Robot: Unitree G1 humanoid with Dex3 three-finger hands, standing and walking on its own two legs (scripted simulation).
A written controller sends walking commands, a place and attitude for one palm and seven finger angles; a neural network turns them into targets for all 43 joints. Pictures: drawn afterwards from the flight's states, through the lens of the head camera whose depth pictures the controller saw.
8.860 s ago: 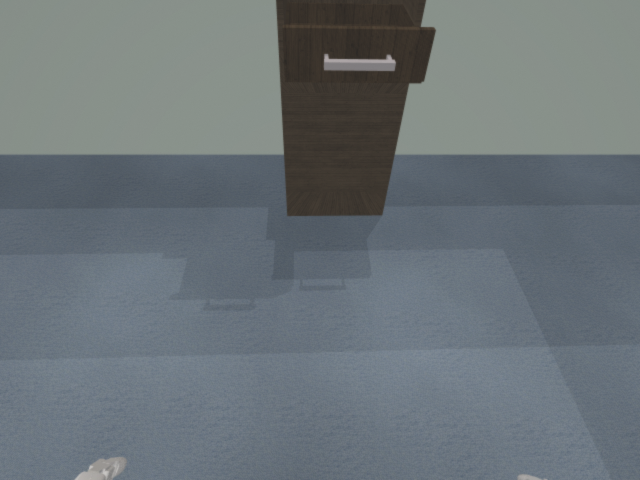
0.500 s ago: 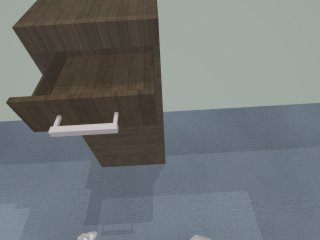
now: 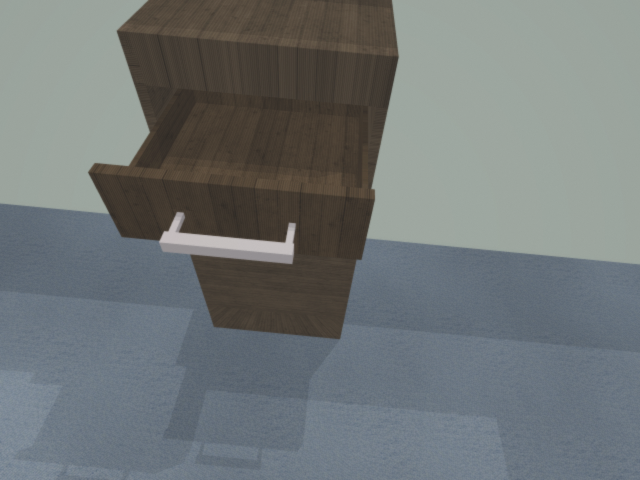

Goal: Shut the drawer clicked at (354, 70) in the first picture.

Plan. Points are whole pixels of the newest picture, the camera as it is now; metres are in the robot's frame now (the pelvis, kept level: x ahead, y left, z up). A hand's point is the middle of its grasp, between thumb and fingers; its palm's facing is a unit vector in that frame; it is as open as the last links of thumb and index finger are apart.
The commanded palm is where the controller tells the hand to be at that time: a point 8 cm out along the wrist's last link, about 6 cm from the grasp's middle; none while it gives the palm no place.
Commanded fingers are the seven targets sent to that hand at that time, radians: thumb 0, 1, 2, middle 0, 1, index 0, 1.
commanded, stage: come to a stop and stand still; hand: left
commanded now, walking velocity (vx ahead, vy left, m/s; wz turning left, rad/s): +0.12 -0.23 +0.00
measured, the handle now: (231, 236) +0.41 +0.17 +0.05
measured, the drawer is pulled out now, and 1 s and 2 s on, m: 0.23 0.23 0.23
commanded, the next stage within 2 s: look again from close up in 0.90 s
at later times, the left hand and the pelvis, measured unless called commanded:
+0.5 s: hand out of the picture +0.01 +0.13 -0.16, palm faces +0.01 -0.97 -0.23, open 7.3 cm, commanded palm none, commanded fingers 0.00 0.90 0.90 -0.20 -0.30 -0.20 -0.30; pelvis -0.02 -0.05 +0.01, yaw -1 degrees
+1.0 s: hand out of the picture -0.06 +0.09 -0.16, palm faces +0.07 -0.99 -0.16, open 7.4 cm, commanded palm none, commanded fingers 0.00 0.90 0.90 -0.20 -0.30 -0.20 -0.30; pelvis -0.02 -0.06 +0.01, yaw +0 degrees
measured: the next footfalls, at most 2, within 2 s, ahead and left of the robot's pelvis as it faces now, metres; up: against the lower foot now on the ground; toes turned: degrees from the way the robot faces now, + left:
right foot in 0.38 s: -0.01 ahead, -0.14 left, +0.00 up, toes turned -4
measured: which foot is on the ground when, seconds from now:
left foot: down 0.00-1.00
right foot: up 0.00-0.36, down 0.38-1.00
